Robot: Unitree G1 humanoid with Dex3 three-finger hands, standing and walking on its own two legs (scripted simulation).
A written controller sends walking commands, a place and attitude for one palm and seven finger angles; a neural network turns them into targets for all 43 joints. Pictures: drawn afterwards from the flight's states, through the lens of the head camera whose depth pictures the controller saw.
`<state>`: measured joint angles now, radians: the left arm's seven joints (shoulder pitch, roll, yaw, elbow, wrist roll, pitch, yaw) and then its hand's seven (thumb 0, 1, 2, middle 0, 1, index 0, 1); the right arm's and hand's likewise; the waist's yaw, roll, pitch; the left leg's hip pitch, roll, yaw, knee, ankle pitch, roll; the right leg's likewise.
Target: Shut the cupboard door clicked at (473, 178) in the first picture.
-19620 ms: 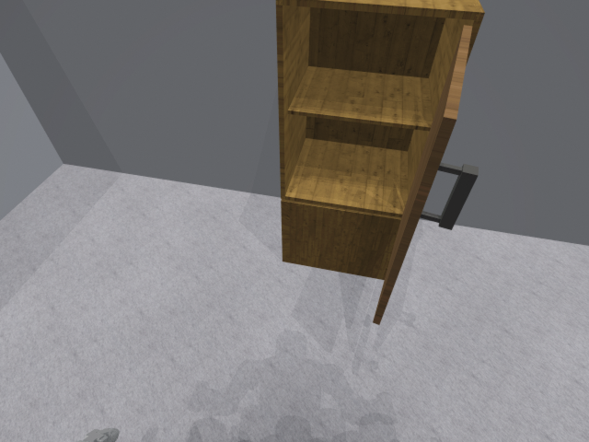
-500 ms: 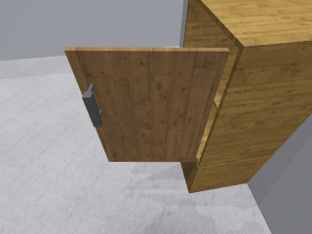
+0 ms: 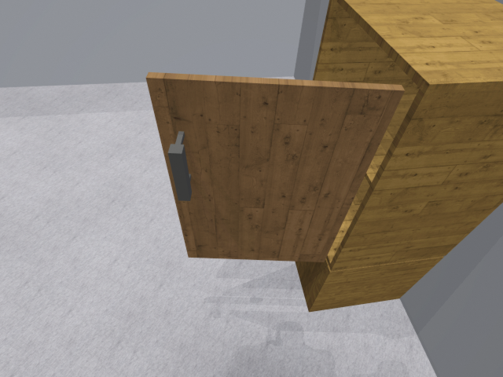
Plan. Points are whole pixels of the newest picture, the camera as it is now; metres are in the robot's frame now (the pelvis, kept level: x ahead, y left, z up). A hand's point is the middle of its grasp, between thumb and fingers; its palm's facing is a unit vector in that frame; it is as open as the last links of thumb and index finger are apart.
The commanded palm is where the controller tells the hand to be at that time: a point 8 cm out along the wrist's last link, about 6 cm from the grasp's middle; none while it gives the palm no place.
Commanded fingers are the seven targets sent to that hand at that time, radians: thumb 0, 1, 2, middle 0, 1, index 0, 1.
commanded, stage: come to a stop and stand still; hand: left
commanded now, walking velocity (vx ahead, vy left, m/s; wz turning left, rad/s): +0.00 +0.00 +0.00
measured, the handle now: (182, 166) +0.47 +0.17 +0.05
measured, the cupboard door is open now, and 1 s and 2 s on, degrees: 80 80 80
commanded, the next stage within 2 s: look again from close up in 0.20 s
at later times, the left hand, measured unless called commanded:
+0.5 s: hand out of the picture +0.03 +0.16 -0.18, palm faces -0.01 -0.99 -0.15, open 7.4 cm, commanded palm none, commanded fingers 0.00 0.90 0.90 -0.20 -0.30 -0.20 -0.30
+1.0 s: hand out of the picture +0.08 +0.19 -0.15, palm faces +0.14 -0.97 -0.21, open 7.3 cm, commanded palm +0.13 +0.21 -0.07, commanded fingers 0.00 0.90 0.90 -0.27 -0.38 -0.27 -0.38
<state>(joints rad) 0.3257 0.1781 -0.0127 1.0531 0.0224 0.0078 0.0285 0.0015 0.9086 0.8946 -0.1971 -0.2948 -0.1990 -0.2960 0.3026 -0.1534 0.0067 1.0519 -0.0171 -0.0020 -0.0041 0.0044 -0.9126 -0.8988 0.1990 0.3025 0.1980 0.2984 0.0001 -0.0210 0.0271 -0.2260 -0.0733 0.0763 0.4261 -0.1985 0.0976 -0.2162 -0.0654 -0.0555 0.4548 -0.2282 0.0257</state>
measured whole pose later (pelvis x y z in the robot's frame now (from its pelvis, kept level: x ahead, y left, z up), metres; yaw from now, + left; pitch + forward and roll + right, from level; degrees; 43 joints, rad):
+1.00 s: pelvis +0.02 +0.00 +0.00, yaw +1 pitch -2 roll +0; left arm 0.46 0.19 0.02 0.55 -0.05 0.07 0.09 0.02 0.93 0.89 -0.20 -0.30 -0.21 -0.30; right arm 0.34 -0.15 0.04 1.00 0.02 -0.15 -0.06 0.02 -0.93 -0.90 0.20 0.30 0.20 0.30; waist -0.02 -0.05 0.06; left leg -0.18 -0.08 0.06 0.44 -0.24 0.09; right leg -0.22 -0.05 -0.04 0.60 -0.32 0.01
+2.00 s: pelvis +0.03 -0.02 -0.07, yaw +3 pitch +13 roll -2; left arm 0.48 0.24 0.13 -0.13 -0.30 -0.34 -0.30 0.01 0.90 0.90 -1.01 -1.18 -1.01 -1.19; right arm 0.27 -0.27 -0.02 0.52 0.04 -0.21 -0.06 0.01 -0.91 -0.90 0.20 0.30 0.20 0.30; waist 0.01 0.03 -0.11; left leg -0.74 -0.04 0.01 1.03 -0.51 0.06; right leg -0.74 0.03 -0.09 0.99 -0.47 -0.05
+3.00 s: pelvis +0.02 -0.02 -0.04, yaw +4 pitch +6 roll -2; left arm 0.35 0.26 0.13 -0.12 -0.27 -0.15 -0.24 0.01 0.90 0.90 -1.30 -1.50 -1.30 -1.50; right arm 0.27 -0.25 0.05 0.52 0.04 -0.22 -0.05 0.01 -0.91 -0.90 0.20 0.30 0.20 0.30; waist 0.01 0.04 -0.08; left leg -0.51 -0.05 0.01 0.84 -0.43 0.07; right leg -0.51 0.03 -0.09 0.80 -0.38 -0.04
